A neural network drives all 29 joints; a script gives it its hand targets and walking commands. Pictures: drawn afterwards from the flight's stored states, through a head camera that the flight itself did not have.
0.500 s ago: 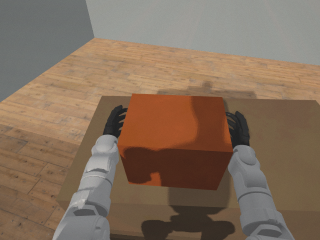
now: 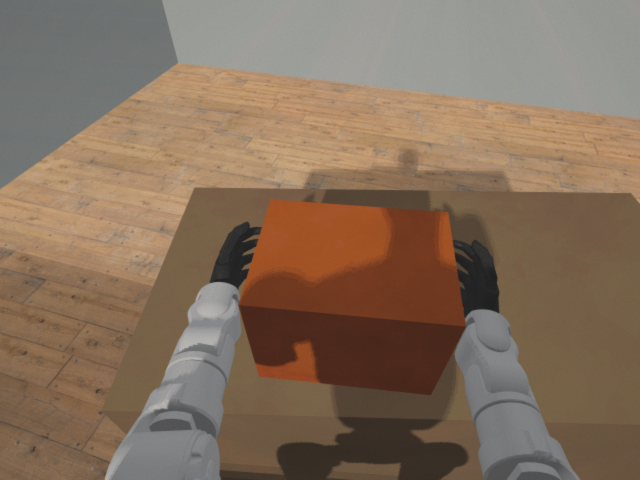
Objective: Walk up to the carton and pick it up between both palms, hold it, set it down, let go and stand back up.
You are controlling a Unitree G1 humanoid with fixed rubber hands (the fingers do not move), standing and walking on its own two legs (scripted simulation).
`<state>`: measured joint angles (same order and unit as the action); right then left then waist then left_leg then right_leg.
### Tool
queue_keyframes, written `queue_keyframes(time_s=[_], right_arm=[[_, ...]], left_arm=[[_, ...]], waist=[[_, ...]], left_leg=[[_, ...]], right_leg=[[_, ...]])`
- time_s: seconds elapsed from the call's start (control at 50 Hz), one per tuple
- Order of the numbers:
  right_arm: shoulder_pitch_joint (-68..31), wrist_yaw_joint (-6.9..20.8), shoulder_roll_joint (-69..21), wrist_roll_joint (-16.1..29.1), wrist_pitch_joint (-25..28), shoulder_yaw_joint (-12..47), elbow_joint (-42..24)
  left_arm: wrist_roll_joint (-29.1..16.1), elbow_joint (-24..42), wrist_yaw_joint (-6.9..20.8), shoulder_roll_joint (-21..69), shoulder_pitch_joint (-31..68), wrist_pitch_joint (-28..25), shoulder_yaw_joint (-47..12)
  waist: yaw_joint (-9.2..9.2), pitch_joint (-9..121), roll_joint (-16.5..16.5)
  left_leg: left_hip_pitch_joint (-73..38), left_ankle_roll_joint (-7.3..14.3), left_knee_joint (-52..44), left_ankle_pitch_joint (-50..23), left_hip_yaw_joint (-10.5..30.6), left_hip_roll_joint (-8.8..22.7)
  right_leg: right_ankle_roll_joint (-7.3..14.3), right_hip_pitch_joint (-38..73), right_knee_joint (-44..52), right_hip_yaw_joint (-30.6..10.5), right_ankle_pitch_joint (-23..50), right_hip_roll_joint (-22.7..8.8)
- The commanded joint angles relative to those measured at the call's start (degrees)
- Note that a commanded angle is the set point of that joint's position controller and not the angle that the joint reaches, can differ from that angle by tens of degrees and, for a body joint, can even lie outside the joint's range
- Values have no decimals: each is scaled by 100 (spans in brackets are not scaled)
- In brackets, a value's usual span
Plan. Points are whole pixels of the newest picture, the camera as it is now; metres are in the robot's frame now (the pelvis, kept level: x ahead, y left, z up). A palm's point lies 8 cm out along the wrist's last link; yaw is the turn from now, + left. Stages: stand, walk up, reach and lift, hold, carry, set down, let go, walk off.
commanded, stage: set down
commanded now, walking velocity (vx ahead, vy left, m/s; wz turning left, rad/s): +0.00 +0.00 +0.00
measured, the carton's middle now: (350, 297) +0.36 -0.04 +0.04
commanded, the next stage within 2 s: none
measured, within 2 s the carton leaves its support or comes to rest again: rests again in 1.06 s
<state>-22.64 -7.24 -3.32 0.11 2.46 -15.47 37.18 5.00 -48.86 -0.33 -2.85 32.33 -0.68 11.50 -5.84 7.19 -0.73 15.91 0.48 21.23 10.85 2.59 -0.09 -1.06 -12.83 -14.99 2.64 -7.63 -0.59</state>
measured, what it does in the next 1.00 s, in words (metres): stands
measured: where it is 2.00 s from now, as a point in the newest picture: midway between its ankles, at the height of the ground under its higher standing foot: outside the picture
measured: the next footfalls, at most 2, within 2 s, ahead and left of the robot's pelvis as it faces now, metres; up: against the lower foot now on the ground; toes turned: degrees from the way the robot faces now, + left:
none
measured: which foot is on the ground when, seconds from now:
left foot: down 0.00-1.00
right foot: down 0.00-1.00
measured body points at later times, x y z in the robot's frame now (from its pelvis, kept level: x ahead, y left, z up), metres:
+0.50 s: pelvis +0.01 +0.00 +0.00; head +0.02 +0.01 +0.45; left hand +0.41 +0.11 +0.04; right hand +0.33 -0.21 +0.03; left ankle -0.01 +0.11 -0.75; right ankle -0.01 -0.13 -0.75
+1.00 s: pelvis +0.01 -0.01 +0.00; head +0.03 +0.00 +0.45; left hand +0.40 +0.10 +0.02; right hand +0.32 -0.22 +0.01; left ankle -0.01 +0.11 -0.75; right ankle -0.01 -0.13 -0.75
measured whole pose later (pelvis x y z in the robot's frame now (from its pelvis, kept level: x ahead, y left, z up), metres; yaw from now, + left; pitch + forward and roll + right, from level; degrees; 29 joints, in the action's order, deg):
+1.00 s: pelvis +0.01 -0.01 +0.00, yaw +0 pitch +7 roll -1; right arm -20.0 -6.3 -3.5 -3.3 16.0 -18.1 47.4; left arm 5.0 -65.0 -0.9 -2.9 33.5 -16.7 11.1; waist -6.9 5.7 -0.7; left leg 16.1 0.1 21.6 12.2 2.6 -0.1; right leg -0.7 -14.1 -17.7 2.6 -10.2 -0.6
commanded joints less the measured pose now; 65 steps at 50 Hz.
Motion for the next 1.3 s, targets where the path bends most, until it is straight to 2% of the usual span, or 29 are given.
queue_keyframes(time_s=[0.0,0.02,0.08,0.12,0.2,0.26,0.28,0.3,0.32,0.36,0.4,0.5,0.52,0.54,0.56,0.62,0.7,0.72,0.78,0.8,0.88,0.96,1.04,1.1,1.14,1.18,1.2,1.22,1.28], right_arm=[[-4573,824,-3463,-663,626,2884,-950],[-4528,870,-3356,-693,592,2802,-830],[-4484,889,-3382,-758,691,2739,-729],[-4633,891,-3368,-793,791,2677,-788],[-4517,910,-3477,-840,933,2795,-774],[-4504,944,-3487,-851,1031,2722,-550],[-4592,940,-3544,-880,1070,2776,-700],[-4271,919,-3450,-975,1049,2655,-315],[-4406,936,-3491,-956,1091,2698,-435],[-4290,916,-3473,-980,1100,2637,-362],[-4293,927,-3432,-931,1214,2751,-441],[-4167,940,-3427,-1006,1350,2680,-179],[-4249,944,-3413,-989,1370,2697,-205],[-4133,911,-3468,-1075,1398,2596,12],[-4239,929,-3465,-1024,1459,2663,-250],[-4142,915,-3466,-1090,1484,2595,-48],[-4113,952,-3445,-1134,1563,2554,53],[-4196,952,-3376,-1146,1619,2508,-47],[-4168,946,-3465,-1193,1715,2542,6],[-4013,966,-3516,-1210,1715,2525,202],[-4004,948,-3568,-1262,1782,2532,164],[-4092,948,-3484,-1351,1878,2386,364],[-3794,898,-3543,-1293,1947,2567,351],[-3729,887,-3536,-1397,1964,2450,598],[-3850,914,-3528,-1365,2050,2493,376],[-3824,907,-3452,-1427,2113,2366,489],[-3822,932,-3486,-1435,2137,2373,478],[-3737,929,-3399,-1523,2138,2277,679],[-3678,916,-3214,-1690,2156,1922,899]], left_arm=[[-4,997,875,4026,4591,-852,-2429],[92,867,882,3879,4647,-881,-2298],[94,819,878,3945,4689,-990,-2280],[22,701,861,4049,4757,-1065,-2415],[118,578,834,4055,4674,-1270,-2328],[96,498,800,4121,4763,-1400,-2444],[83,437,796,4062,4747,-1474,-2420],[200,344,809,4060,4598,-1457,-2323],[191,252,813,4077,4547,-1467,-2315],[166,169,838,4051,4520,-1517,-2314],[27,346,786,4127,4613,-1642,-2572],[157,174,737,4145,4532,-1808,-2506],[167,50,748,4120,4446,-1813,-2440],[237,-47,760,4115,4424,-1820,-2459],[192,-22,765,4170,4390,-1889,-2454],[265,-223,804,3997,4328,-1942,-2292],[251,-256,761,4038,4432,-2076,-2305],[178,-281,757,4082,4491,-2130,-2391],[157,-275,710,4153,4510,-2267,-2471],[261,-328,708,4060,4468,-2291,-2380],[342,-593,729,3954,4242,-2369,-2184],[264,-596,731,3959,4427,-2489,-2309],[356,-662,752,3912,4106,-2518,-2204],[522,-926,816,3753,3942,-2527,-1848],[476,-748,791,3691,4201,-2630,-2000],[411,-819,756,3695,4174,-2725,-2055],[390,-790,721,3671,4199,-2754,-2029],[448,-946,751,3531,4096,-2755,-1865],[462,-1128,784,3481,4163,-2733,-1836]], waist=[[-218,2834,130],[-147,2646,52],[-151,2706,37],[-316,2839,51],[-190,2977,55],[-216,2964,-117],[-154,3077,6],[-269,2733,-45],[-172,2734,40],[-287,2683,5],[-367,3063,-9],[-295,2911,-184],[-215,2893,-98],[-366,2733,-138],[-279,2839,-64],[-243,2650,65],[-244,2670,16],[-336,2732,2],[-369,2981,-77],[-272,2949,-98],[-206,2695,23],[-374,2889,12],[-278,2703,50],[-277,2404,232],[-253,2785,128],[-322,2891,120],[-237,2900,30],[-292,2651,156],[-438,2545,59]], left_leg=[[-1045,-364,-69,-1718,-96,-143],[-907,-321,-131,-1387,-119,-161],[-952,-384,-132,-1534,-126,-145],[-1059,-408,-73,-1631,-75,-99],[-897,-388,17,-1780,-90,-117],[-919,-436,21,-1770,-97,-105],[-846,-409,53,-1744,-125,-84],[-823,-402,15,-1773,-98,-115],[-801,-404,-4,-1745,-70,-85],[-764,-412,-10,-1637,-85,-95],[-1047,-469,124,-2095,-19,-66],[-1070,-487,197,-2155,-34,-45],[-961,-485,179,-2072,-39,-37],[-1003,-507,142,-2111,-36,-31],[-913,-467,202,-2086,-38,-59],[-608,-402,121,-1789,-88,-85],[-718,-422,119,-1688,-43,-58],[-725,-447,182,-1691,-41,-43],[-718,-483,288,-2050,-17,-30],[-585,-477,240,-1895,-80,-57],[-227,-394,234,-1746,-104,-62],[-364,-440,313,-1833,-52,-18],[-265,-432,307,-2036,-57,-43],[90,-343,210,-1657,-120,-80],[107,-378,252,-1632,-127,-79],[174,-384,279,-1629,-74,-54],[128,-370,263,-1525,-81,-35],[225,-328,245,-1445,-106,-41],[39,-361,211,-1209,-136,-26]], right_leg=[[-41,1621,-403,6,2297,281],[-48,1548,-377,-26,2015,221],[-34,1572,-445,49,2095,253],[-13,1328,-419,88,2171,284],[-33,1494,-514,43,2484,236],[22,1291,-481,58,2339,245],[-12,1333,-534,57,2423,224],[7,1323,-486,65,2485,216],[12,1294,-490,75,2380,240],[29,1375,-467,45,2360,205],[16,1311,-545,94,2626,234],[82,1079,-508,118,2485,241],[70,1074,-493,93,2405,225],[77,929,-447,112,2438,253],[65,1078,-501,91,2492,238],[20,1248,-538,39,2663,152],[59,1021,-530,88,2310,189],[80,961,-546,113,2287,195],[86,844,-596,104,2531,207],[81,848,-586,82,2467,194],[52,1035,-665,37,2708,138],[66,899,-675,68,2627,142],[-16,1105,-774,-11,3113,99],[-33,1244,-754,-29,3050,53],[-66,1250,-851,-40,3164,40],[-31,1090,-852,35,3004,88],[3,950,-830,41,2717,79],[5,966,-811,2,2713,58],[33,588,-729,113,2214,89]])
